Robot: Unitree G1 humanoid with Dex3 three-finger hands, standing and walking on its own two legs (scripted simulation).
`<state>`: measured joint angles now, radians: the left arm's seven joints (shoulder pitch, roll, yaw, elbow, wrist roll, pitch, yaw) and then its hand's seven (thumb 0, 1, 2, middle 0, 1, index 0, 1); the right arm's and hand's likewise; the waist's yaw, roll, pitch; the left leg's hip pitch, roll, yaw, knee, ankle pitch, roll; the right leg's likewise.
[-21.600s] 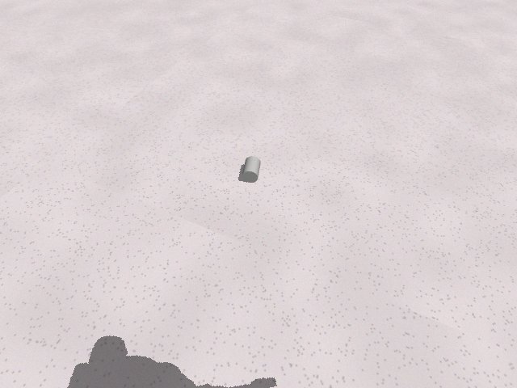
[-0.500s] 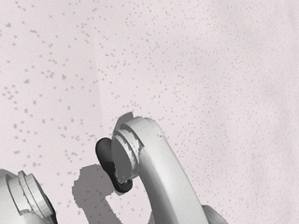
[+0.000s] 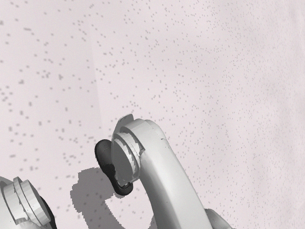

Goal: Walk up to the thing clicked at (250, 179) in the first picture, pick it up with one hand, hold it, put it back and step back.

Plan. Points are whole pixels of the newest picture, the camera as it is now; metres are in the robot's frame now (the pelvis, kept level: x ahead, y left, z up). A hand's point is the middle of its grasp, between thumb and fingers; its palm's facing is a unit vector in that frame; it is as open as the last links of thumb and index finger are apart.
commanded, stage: close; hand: left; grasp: from above
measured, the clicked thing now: out of the picture +0.57 +0.29 -0.28
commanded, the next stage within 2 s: settle in 1.32 s
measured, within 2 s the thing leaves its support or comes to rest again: neither
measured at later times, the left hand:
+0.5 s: hand out of the picture +0.54 +0.28 -0.24, palm faces -0.43 -0.10 -0.90, open 11.9 cm
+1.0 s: hand out of the picture +0.54 +0.29 -0.23, palm faces -0.42 -0.10 -0.90, open 11.0 cm
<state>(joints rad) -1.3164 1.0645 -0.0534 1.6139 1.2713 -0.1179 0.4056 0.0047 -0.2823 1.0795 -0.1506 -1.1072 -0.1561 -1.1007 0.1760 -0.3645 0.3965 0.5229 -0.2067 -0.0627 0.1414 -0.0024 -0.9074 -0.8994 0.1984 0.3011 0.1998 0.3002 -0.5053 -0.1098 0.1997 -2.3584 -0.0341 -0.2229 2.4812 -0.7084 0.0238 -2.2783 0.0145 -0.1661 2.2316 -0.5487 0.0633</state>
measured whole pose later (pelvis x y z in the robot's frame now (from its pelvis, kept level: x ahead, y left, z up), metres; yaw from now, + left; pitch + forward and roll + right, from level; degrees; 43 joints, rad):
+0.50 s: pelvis +0.00 +0.00 +0.00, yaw +0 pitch +32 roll -17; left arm -1.33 1.07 -0.08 1.61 1.25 -0.12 0.40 0.00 -0.24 1.09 -0.17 -1.11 -0.17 -1.11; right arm 0.16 -0.37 0.41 0.51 -0.21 -0.05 0.13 0.00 -0.91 -0.90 0.20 0.30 0.20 0.30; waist -0.51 -0.11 0.21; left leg -2.35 -0.04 -0.23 2.47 -0.71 0.02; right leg -2.27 0.01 -0.17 2.22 -0.55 0.06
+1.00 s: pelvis +0.00 +0.00 +0.00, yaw +0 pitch +32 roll -17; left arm -1.32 1.08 -0.07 1.59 1.25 -0.13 0.38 0.00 -0.14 1.13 -0.22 -1.17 -0.23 -1.16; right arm 0.15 -0.37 0.42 0.50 -0.21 -0.03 0.12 0.00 -0.91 -0.90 0.20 0.30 0.20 0.30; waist -0.50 -0.11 0.22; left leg -2.35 -0.03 -0.23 2.47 -0.70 0.03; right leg -2.26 0.01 -0.17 2.21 -0.54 0.06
